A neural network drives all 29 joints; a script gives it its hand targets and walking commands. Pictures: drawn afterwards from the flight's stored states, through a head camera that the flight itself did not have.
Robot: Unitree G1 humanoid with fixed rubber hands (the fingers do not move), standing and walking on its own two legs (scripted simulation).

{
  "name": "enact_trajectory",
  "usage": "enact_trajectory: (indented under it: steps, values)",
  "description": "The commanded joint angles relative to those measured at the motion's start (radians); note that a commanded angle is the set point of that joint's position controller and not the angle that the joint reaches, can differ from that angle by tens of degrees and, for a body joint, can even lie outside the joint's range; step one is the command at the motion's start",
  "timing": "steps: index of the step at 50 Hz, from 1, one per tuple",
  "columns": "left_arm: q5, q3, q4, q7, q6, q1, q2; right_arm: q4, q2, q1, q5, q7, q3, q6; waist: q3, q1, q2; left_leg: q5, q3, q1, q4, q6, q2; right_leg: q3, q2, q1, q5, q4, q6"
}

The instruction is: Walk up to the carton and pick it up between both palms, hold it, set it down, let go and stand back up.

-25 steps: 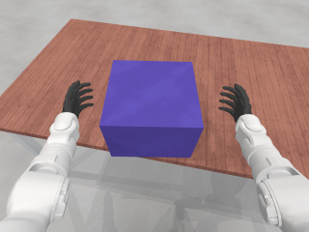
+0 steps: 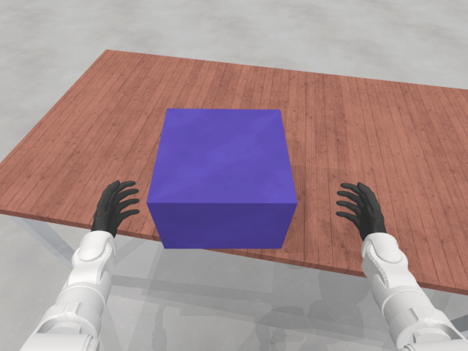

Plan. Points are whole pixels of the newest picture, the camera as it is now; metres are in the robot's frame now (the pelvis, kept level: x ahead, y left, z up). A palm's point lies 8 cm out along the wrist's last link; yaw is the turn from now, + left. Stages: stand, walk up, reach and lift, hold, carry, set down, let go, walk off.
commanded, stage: set down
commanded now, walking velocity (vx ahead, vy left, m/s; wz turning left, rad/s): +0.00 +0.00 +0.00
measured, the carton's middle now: (223, 177) +0.50 +0.04 -0.04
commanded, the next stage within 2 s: none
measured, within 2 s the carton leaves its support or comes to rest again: neither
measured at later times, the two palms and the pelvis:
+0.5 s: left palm (95, 271) +0.28 +0.26 -0.02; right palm (367, 271) +0.28 -0.22 -0.02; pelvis +0.01 +0.00 +0.00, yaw +0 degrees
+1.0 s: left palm (83, 311) +0.22 +0.27 -0.05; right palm (369, 296) +0.24 -0.22 -0.05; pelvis +0.02 +0.00 +0.00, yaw +1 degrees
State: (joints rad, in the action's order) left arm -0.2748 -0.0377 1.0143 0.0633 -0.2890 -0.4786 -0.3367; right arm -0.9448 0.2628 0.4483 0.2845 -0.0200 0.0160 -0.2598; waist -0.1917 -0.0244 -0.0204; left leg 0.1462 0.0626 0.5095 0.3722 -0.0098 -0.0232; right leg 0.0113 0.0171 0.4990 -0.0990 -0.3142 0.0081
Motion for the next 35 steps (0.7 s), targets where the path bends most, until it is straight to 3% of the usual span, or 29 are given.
enact_trajectory:
  steps: [1,2,3,4,5,6,7,9,10,11,13,14,15,16,17,19,21,22,23,26,27,28,29,30,31,32,33,34,35]
  values:
    - [0.002,-0.06,-0.258,0.007,-0.069,-0.331,-0.217,0.215,0.171,0.315,-0.018,-0.013,-0.085,-0.057,-0.487,0.009,0.069,-0.279,-0.021,-0.231,0.001,0.052,0.03,-0.024,0.011,-0.32,0.275,-0.028,0.001]
    - [0.043,-0.051,-0.256,0.006,-0.051,-0.187,-0.158,0.122,0.109,0.133,0.018,-0.007,-0.026,-0.077,-0.385,0.013,0.117,-0.277,-0.006,-0.293,-0.011,0.063,0.009,-0.034,-0.021,-0.353,0.257,-0.002,0.016]
    - [0.062,-0.069,-0.205,0.014,-0.04,-0.149,-0.14,0.106,0.117,0.119,-0.003,-0.007,-0.025,-0.086,-0.329,0.009,0.095,-0.284,-0.014,-0.298,-0.008,0.074,0.012,-0.037,-0.016,-0.361,0.259,0.019,0.018]
    - [0.023,-0.068,-0.29,0.002,-0.052,-0.318,-0.194,0.214,0.171,0.319,-0.023,-0.007,-0.075,-0.079,-0.413,0.025,0.089,-0.262,-0.018,-0.24,0.0,0.068,0.025,-0.021,0.018,-0.295,0.224,-0.011,0.013]
    - [0.011,-0.061,-0.359,-0.013,-0.069,-0.302,-0.226,0.286,0.187,0.307,-0.02,-0.008,-0.09,-0.088,-0.477,0.024,0.081,-0.259,-0.012,-0.27,0.002,0.058,0.02,-0.017,0.015,-0.296,0.223,-0.027,0.009]
    - [-0.024,-0.039,-0.316,-0.01,-0.093,-0.3,-0.226,0.302,0.158,0.298,-0.04,-0.006,-0.088,-0.084,-0.456,0.012,0.041,-0.242,-0.008,-0.231,0.007,0.05,0.026,-0.01,0.023,-0.299,0.239,-0.043,0.001]
    - [-0.009,-0.029,-0.376,-0.009,-0.114,-0.191,-0.209,0.28,0.135,0.14,-0.011,-0.003,-0.059,-0.106,-0.421,0.002,0.079,-0.22,0.001,-0.236,0.003,0.047,0.024,-0.019,0.006,-0.335,0.239,-0.047,-0.001]
    - [0.041,-0.053,-0.33,0.009,-0.086,-0.026,-0.148,0.2,0.114,-0.004,-0.018,-0.012,-0.022,-0.14,-0.362,0.006,0.087,-0.279,0.007,-0.275,0.002,0.063,0.022,-0.031,-0.009,-0.409,0.292,-0.027,0.002]
    - [0.02,-0.055,-0.337,0.007,-0.086,-0.15,-0.182,0.26,0.147,0.169,-0.03,-0.015,-0.06,-0.126,-0.403,0.018,0.069,-0.285,-0.012,-0.249,0.011,0.061,0.028,-0.026,0.02,-0.344,0.272,-0.036,0.001]
    - [-0.022,-0.034,-0.316,0.004,-0.083,-0.249,-0.199,0.313,0.141,0.281,-0.041,-0.017,-0.054,-0.106,-0.409,0.006,0.026,-0.237,-0.005,-0.208,0.017,0.05,0.031,-0.022,0.015,-0.353,0.25,-0.049,-0.008]
    - [0.009,-0.033,-0.338,0.01,-0.075,0.059,-0.144,0.243,0.1,-0.06,-0.009,-0.011,0.002,-0.12,-0.301,0.001,0.051,-0.239,-0.004,-0.239,0.005,0.048,0.009,-0.039,-0.018,-0.462,0.27,-0.033,0.01]
    - [0.001,-0.054,-0.371,0.014,-0.07,0.003,-0.168,0.265,0.11,0.017,-0.013,-0.017,-0.01,-0.123,-0.342,0.014,0.05,-0.249,-0.002,-0.232,0.006,0.049,0.021,-0.037,-0.005,-0.449,0.269,-0.035,0.005]
    - [0.01,-0.038,-0.414,0.012,-0.081,0.066,-0.162,0.313,0.121,-0.063,-0.019,-0.023,-0.026,-0.142,-0.358,0.014,0.065,-0.3,-0.003,-0.249,0.009,0.049,0.023,-0.04,0.002,-0.441,0.309,-0.04,0.007]
    - [0.015,-0.053,-0.376,0.017,-0.062,-0.034,-0.179,0.297,0.127,0.061,-0.043,-0.029,-0.039,-0.122,-0.348,0.01,0.041,-0.285,-0.008,-0.224,0.008,0.049,0.02,-0.029,0.011,-0.426,0.294,-0.03,0.007]
    - [0.022,-0.074,-0.38,0.015,-0.049,-0.037,-0.195,0.308,0.114,0.059,-0.037,-0.031,-0.035,-0.111,-0.334,0.031,0.06,-0.26,-0.006,-0.223,0.002,0.052,0.019,-0.027,0.01,-0.434,0.274,-0.035,0.009]
    - [0.014,-0.061,-0.389,0.022,-0.035,0.002,-0.191,0.306,0.093,0.038,-0.039,-0.027,-0.037,-0.095,-0.265,0.029,0.041,-0.198,-0.004,-0.217,0.0,0.043,0.018,-0.031,0.007,-0.423,0.225,-0.036,0.005]
    - [0.048,-0.035,-0.409,0.03,-0.012,0.277,-0.131,0.211,0.088,-0.27,-0.031,-0.029,0.005,-0.139,-0.144,0.007,0.068,-0.247,0.005,-0.283,-0.002,0.063,0.007,-0.026,-0.007,-0.459,0.256,-0.013,0.018]
    - [0.017,-0.044,-0.387,0.041,0.01,0.033,-0.181,0.256,0.111,0.037,-0.059,-0.034,-0.041,-0.097,-0.227,0.016,0.041,-0.225,-0.014,-0.248,-0.009,0.063,0.017,-0.019,0.022,-0.393,0.212,-0.011,0.01]
    - [0.015,-0.037,-0.463,0.028,0.012,0.074,-0.188,0.31,0.112,-0.031,-0.046,-0.031,-0.036,-0.102,-0.234,0.029,0.06,-0.218,0.0,-0.279,0.003,0.061,0.01,-0.015,0.017,-0.378,0.191,-0.022,0.013]
    - [0.018,-0.043,-0.515,0.023,0.024,0.166,-0.188,0.361,0.116,-0.095,-0.055,-0.028,-0.037,-0.102,-0.222,0.024,0.034,-0.244,-0.004,-0.292,0.009,0.056,0.016,-0.022,0.022,-0.419,0.228,-0.02,0.006]
    - [0.071,-0.058,-0.476,0.03,0.037,0.365,-0.151,0.284,0.07,-0.33,-0.04,-0.033,-0.003,-0.122,-0.119,0.029,0.069,-0.259,0.005,-0.329,-0.002,0.058,0.006,-0.036,-0.008,-0.497,0.248,0.004,0.017]
    - [0.059,-0.083,-0.514,0.036,0.027,0.229,-0.187,0.328,0.086,-0.173,-0.06,-0.038,-0.045,-0.103,-0.173,0.045,0.052,-0.284,-0.012,-0.294,0.005,0.061,0.021,-0.022,0.03,-0.449,0.241,-0.002,0.006]
    - [0.066,-0.068,-0.506,0.033,0.027,0.243,-0.184,0.327,0.085,-0.191,-0.061,-0.035,-0.038,-0.105,-0.157,0.045,0.084,-0.287,0.003,-0.288,0.006,0.061,0.026,-0.022,0.017,-0.433,0.233,-0.007,0.011]
    - [0.047,-0.062,-0.499,0.031,0.028,0.187,-0.187,0.341,0.063,-0.14,-0.056,-0.03,-0.027,-0.097,-0.145,0.047,0.062,-0.244,-0.004,-0.289,0.0,0.056,0.016,-0.022,0.012,-0.439,0.197,-0.007,0.009]
    - [0.025,-0.04,-0.588,0.019,0.018,0.169,-0.196,0.396,0.093,-0.122,-0.063,-0.026,-0.057,-0.096,-0.184,0.039,0.066,-0.228,-0.002,-0.291,0.003,0.056,0.016,-0.01,0.023,-0.413,0.171,-0.022,0.007]
    - [0.074,-0.045,-0.585,0.014,0.034,0.397,-0.134,0.309,0.055,-0.366,-0.045,-0.017,-0.009,-0.112,-0.092,0.047,0.102,-0.243,0.002,-0.371,-0.007,0.062,0.0,-0.022,-0.002,-0.459,0.166,0.006,0.024]
    - [0.087,-0.051,-0.539,0.026,0.072,0.398,-0.137,0.255,0.065,-0.341,-0.065,-0.016,-0.031,-0.089,-0.098,0.055,0.105,-0.27,-0.007,-0.368,-0.008,0.07,0.005,-0.025,0.011,-0.449,0.171,0.023,0.028]
    - [0.066,-0.058,-0.657,0.017,0.062,0.264,-0.186,0.39,0.098,-0.219,-0.061,-0.019,-0.079,-0.086,-0.174,0.061,0.108,-0.297,-0.01,-0.351,0.002,0.073,0.014,-0.007,0.037,-0.393,0.16,0.012,0.021]
    - [0.057,-0.056,-0.639,0.0,0.052,0.251,-0.184,0.387,0.107,-0.199,-0.059,-0.012,-0.075,-0.087,-0.14,0.065,0.108,-0.268,-0.01,-0.348,0.005,0.077,0.003,0.0,0.026,-0.381,0.123,0.007,0.029]
